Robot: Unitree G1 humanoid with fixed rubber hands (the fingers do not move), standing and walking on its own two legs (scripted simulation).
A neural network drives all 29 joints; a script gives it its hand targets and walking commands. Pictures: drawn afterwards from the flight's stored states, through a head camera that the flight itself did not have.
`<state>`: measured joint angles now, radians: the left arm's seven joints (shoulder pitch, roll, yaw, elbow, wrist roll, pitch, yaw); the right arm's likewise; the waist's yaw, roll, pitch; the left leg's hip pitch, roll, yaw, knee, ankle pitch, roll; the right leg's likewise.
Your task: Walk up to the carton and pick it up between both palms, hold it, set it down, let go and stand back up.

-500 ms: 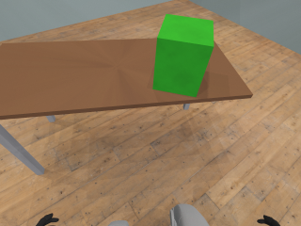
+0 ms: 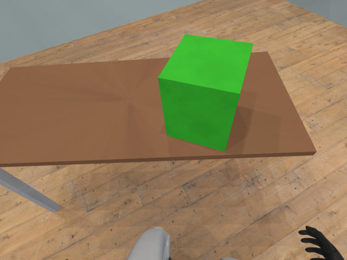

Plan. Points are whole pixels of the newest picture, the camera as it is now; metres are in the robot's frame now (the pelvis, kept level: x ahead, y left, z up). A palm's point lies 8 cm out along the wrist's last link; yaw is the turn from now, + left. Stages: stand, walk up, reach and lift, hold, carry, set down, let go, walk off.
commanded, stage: walk up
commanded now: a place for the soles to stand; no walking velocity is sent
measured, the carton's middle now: (205, 94) +0.56 -0.04 +0.01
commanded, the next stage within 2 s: none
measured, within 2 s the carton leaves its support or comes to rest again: neither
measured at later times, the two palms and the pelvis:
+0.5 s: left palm (105, 198) +0.26 +0.24 -0.10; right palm out of the picture +0.19 -0.40 -0.06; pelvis +0.13 -0.07 -0.02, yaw +3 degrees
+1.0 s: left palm (108, 211) +0.23 +0.22 -0.10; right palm out of the picture +0.26 -0.42 -0.09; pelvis +0.13 -0.11 -0.01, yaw +3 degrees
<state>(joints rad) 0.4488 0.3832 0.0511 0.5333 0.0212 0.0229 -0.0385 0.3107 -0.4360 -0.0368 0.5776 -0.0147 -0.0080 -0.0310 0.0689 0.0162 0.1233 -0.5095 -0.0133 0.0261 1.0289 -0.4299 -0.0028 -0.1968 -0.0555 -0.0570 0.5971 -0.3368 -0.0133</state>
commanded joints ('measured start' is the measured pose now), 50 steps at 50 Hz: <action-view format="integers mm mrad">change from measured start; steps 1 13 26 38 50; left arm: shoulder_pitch -6 -134 -83 -250 -332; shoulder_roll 241 228 259 328 345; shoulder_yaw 92 99 84 47 31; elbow -92 -117 2 50 179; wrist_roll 8 30 -16 -25 -37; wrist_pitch -21 49 10 -11 -42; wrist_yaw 13 5 45 69 54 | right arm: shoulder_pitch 19 185 -5 -40 -141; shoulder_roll -131 -290 -226 -181 -183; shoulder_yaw -53 -100 -56 -68 -42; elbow -100 -95 -105 53 174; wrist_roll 4 -18 22 12 48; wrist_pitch -25 -47 13 21 9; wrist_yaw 2 -83 16 26 32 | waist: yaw -17 -125 -25 -55 -112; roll -166 -13 143 -243 9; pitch -63 -58 -92 -182 -187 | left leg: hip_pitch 77 316 -3 219 365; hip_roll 14 354 174 7 94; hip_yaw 7 -466 -61 -60 -140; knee -273 -612 -275 -369 -465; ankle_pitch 153 300 245 -29 255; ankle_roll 15 269 89 24 33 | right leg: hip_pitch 40 -397 133 6 -100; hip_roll -182 -41 54 -190 -145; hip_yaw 181 175 34 269 287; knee -152 724 -15 -51 -120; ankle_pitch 403 -220 123 435 227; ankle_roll -144 21 2 -125 -64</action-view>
